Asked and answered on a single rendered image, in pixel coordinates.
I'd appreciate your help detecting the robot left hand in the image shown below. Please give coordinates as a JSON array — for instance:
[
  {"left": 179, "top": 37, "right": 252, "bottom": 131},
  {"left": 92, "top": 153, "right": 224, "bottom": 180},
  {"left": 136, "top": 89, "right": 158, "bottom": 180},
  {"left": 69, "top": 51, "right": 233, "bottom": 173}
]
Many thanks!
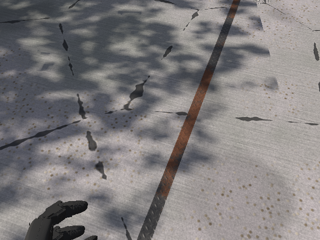
[{"left": 24, "top": 200, "right": 98, "bottom": 240}]

